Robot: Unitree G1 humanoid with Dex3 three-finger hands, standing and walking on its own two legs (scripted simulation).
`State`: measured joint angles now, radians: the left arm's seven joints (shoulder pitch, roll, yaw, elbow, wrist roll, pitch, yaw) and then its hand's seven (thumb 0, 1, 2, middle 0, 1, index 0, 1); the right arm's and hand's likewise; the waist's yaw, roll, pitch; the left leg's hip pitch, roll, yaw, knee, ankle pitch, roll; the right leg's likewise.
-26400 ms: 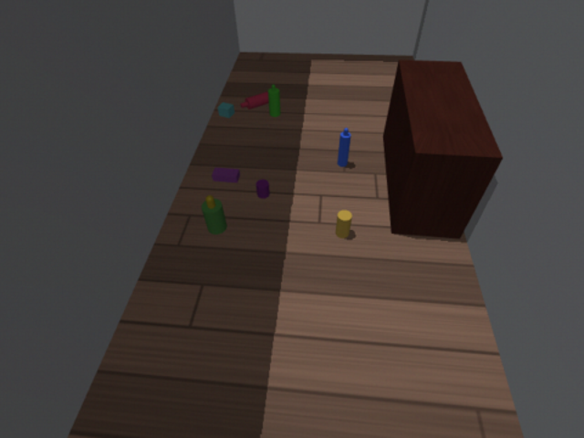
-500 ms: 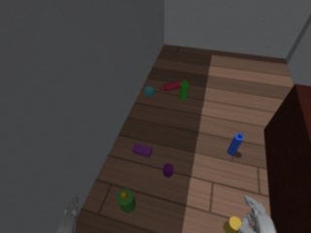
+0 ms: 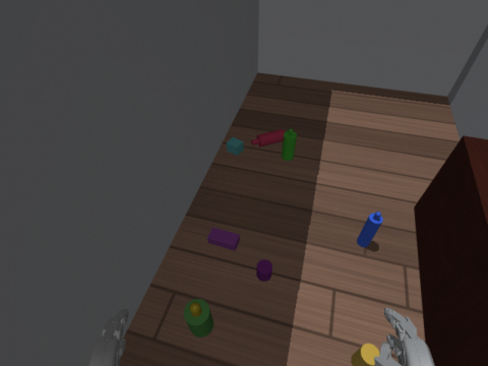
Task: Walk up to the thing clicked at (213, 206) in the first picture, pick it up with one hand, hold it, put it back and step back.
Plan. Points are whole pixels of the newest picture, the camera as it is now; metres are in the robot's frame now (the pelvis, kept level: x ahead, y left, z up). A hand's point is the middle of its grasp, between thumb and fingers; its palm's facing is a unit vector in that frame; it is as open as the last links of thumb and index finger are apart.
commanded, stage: stand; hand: left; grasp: from the side
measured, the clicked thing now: (198, 315) +0.42 +0.20 -0.62
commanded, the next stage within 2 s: none
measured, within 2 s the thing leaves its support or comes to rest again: neither
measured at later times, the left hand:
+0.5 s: hand out of the picture +0.11 +0.23 -0.11, palm faces -0.02 -0.94 -0.35, open 7.6 cm
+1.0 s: hand out of the picture +0.03 +0.25 -0.10, palm faces +0.02 -0.93 -0.36, open 7.4 cm
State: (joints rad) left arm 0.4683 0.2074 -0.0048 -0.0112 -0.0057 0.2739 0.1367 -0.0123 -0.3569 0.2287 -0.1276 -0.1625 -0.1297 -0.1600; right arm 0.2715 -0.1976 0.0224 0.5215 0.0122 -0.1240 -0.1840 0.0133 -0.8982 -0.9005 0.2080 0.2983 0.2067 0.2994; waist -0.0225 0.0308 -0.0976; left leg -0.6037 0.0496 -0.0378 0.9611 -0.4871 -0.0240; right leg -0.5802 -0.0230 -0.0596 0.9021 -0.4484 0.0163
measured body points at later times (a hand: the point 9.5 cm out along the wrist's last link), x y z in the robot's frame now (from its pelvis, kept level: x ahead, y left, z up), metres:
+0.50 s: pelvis -0.01 +0.00 +0.02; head +0.01 +0.00 +0.47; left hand +0.11 +0.28 -0.08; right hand +0.11 -0.29 -0.09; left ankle +0.00 +0.13 -0.69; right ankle +0.00 -0.13 -0.69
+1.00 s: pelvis -0.01 +0.00 +0.06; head -0.01 -0.01 +0.50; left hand +0.03 +0.29 -0.08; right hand +0.06 -0.28 -0.09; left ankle +0.00 +0.13 -0.69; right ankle +0.00 -0.13 -0.69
